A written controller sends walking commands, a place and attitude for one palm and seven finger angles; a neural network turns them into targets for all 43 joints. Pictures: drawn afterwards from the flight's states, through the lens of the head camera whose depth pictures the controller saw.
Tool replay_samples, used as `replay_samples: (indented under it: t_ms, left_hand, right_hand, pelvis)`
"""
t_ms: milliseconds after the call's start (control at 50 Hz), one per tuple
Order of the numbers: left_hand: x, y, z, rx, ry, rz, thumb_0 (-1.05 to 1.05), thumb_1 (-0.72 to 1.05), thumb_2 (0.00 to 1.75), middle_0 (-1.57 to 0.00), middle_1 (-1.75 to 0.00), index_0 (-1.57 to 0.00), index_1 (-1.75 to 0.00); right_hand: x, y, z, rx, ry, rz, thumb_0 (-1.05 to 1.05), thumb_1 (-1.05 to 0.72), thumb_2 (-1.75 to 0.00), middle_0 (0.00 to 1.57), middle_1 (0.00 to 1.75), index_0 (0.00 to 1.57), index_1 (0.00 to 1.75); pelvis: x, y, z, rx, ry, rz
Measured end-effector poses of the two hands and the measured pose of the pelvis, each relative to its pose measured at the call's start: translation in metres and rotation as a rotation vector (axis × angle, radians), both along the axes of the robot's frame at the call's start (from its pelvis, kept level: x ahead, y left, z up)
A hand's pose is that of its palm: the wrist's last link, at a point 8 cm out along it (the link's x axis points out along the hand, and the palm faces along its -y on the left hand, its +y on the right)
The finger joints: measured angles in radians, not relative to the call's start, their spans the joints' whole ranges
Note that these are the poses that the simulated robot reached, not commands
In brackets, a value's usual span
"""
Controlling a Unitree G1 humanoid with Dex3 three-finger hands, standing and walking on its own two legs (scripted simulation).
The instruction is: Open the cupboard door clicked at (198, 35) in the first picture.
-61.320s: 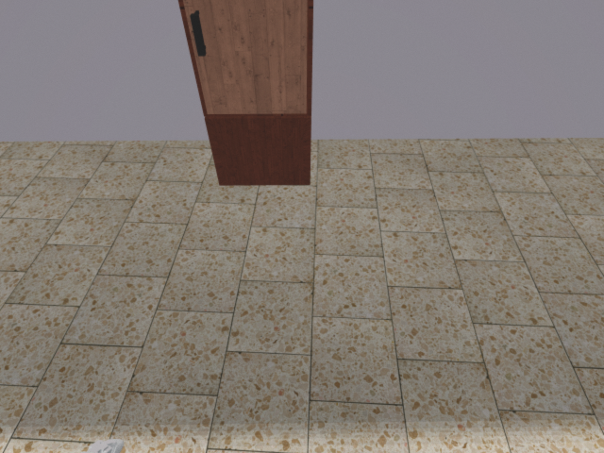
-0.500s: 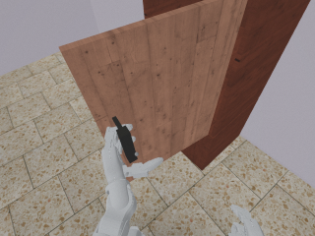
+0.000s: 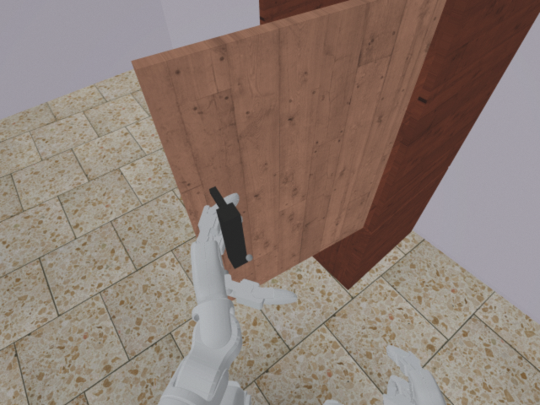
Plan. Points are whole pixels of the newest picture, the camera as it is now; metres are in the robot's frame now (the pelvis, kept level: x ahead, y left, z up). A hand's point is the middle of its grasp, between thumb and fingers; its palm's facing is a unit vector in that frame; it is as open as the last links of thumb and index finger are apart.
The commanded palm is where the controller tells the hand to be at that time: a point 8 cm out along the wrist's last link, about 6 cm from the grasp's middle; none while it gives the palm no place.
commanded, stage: slide the hand sideways off the handle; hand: left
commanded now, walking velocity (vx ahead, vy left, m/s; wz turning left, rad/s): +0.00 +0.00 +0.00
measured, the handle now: (227, 228) +0.36 +0.09 +0.06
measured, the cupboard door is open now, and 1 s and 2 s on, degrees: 80 84 84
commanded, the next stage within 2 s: draw the hand back to the body in 1.14 s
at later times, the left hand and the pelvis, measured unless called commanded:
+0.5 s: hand (236, 297) +0.26 +0.06 +0.06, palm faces -0.13 -0.99 -0.02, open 16.2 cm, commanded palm +0.24 +0.13 +0.06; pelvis +0.00 +0.01 +0.00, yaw -1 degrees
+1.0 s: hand (197, 319) +0.23 +0.11 +0.06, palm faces -0.07 -1.00 -0.05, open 16.2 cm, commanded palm +0.20 +0.17 +0.06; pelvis +0.01 -0.01 -0.01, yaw -1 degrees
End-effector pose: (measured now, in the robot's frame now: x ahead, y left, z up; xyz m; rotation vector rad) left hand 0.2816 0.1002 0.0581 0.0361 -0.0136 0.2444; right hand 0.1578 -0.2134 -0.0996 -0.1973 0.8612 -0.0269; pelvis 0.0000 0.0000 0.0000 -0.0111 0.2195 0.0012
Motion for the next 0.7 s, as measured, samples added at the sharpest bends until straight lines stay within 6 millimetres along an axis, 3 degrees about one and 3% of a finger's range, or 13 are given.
replay_samples:
  t_ms: [100,160,360,700]
  left_hand:
    - [-0.007,0.014,0.000,0.062,-0.013,-0.335,-0.01,-0.49,0.31,-0.28,-0.47,-0.21,-0.48]
    - [-0.008,0.014,0.000,0.011,0.013,-0.428,-0.02,-0.50,0.30,-0.23,-0.41,-0.17,-0.41]
    - [-0.026,0.005,0.000,-0.059,0.003,-0.397,-0.01,-0.50,0.30,-0.16,-0.34,-0.18,-0.33]
    - [-0.051,0.035,0.001,-0.021,0.027,-0.348,-0.02,-0.50,0.30,-0.17,-0.31,-0.17,-0.31]
  right_hand:
    - [-0.008,-0.003,0.003,-0.001,-0.017,-0.025,0.01,-0.91,-0.90,0.21,0.30,0.20,0.30]
    - [-0.012,-0.005,0.006,-0.004,-0.035,-0.047,0.01,-0.91,-0.90,0.21,0.30,0.20,0.30]
    - [-0.015,-0.004,0.017,0.001,-0.083,-0.068,0.01,-0.91,-0.90,0.20,0.30,0.20,0.30]
    - [0.016,0.001,0.017,0.023,-0.137,-0.036,0.01,-0.91,-0.90,0.21,0.30,0.20,0.30]
  pelvis:
    - [-0.004,0.003,0.000,-0.006,-0.014,0.009]
    - [-0.005,0.007,0.001,-0.011,-0.027,0.006]
    - [0.000,0.013,0.001,0.001,-0.020,-0.029]
    - [0.008,0.006,-0.004,0.000,-0.006,-0.020]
